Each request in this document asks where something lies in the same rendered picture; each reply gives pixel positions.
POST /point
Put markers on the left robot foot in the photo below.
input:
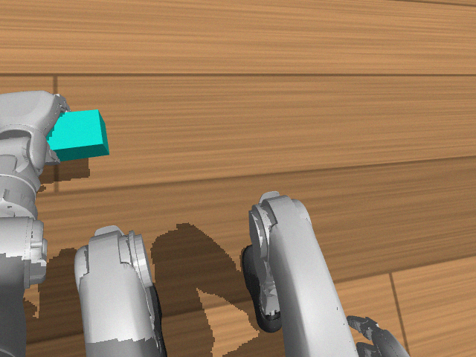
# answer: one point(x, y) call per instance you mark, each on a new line
point(157, 322)

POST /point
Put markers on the carton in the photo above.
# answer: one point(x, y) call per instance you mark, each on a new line
point(79, 135)

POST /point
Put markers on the right robot hand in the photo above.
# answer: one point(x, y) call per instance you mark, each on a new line
point(385, 344)

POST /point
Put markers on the right robot foot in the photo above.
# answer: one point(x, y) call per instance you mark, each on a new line
point(266, 322)

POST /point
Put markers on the left robot hand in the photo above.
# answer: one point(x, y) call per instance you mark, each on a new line
point(37, 109)

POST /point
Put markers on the left robot arm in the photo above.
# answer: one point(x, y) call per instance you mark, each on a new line
point(23, 250)

